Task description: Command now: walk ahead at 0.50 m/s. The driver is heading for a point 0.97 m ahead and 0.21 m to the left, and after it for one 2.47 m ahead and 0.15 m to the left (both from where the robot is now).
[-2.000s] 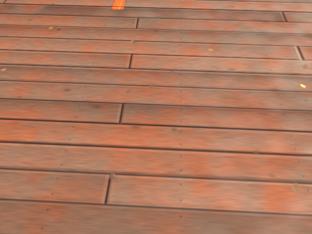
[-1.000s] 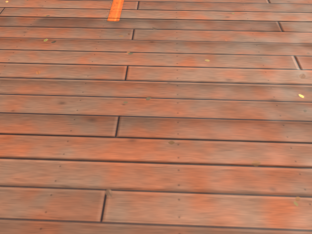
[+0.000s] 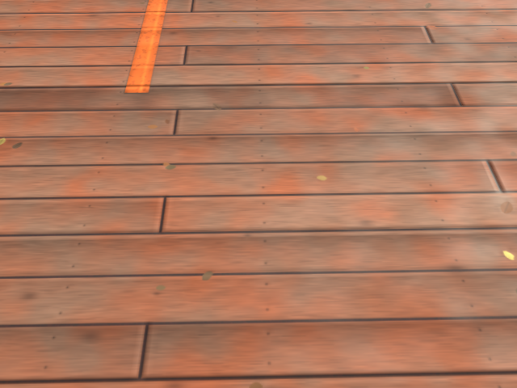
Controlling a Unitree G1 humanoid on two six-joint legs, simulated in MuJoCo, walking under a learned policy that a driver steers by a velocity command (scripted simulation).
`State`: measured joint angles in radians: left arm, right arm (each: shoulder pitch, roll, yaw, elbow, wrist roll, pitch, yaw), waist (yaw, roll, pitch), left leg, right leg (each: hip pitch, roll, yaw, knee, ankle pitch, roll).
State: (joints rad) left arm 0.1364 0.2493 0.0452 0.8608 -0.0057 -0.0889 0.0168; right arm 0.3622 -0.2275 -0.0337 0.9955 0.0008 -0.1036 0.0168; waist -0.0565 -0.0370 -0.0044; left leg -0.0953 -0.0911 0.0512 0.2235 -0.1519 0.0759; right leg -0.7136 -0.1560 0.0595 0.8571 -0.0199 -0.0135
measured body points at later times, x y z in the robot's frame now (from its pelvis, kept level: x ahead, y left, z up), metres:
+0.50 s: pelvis +0.27 -0.08 +0.00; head +0.28 -0.09 +0.45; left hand +0.27 +0.18 -0.13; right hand +0.41 -0.34 -0.13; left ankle +0.36 +0.11 -0.66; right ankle +0.25 -0.16 -0.75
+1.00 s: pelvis +0.53 +0.03 +0.00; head +0.55 +0.05 +0.44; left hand +0.58 +0.34 -0.11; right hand +0.71 -0.19 -0.12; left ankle +0.52 +0.09 -0.75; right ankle +0.63 -0.14 -0.66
